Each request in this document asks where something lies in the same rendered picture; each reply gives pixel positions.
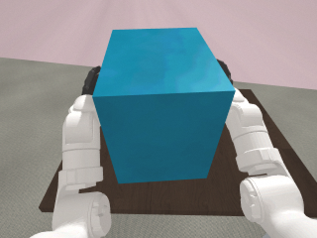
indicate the table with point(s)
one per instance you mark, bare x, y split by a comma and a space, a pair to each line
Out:
217, 195

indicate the robot left upper arm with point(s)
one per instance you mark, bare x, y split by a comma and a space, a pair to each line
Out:
80, 215

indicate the carton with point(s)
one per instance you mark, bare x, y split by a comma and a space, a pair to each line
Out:
162, 101

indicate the robot right forearm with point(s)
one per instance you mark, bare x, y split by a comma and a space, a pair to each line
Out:
255, 152

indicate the robot right upper arm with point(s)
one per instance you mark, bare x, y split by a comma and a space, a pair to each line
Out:
273, 202

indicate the left robot hand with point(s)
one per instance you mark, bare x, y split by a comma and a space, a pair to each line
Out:
90, 81

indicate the robot left forearm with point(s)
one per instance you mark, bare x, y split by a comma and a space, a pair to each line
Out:
80, 145

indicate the right robot hand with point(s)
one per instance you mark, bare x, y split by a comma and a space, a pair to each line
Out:
226, 70

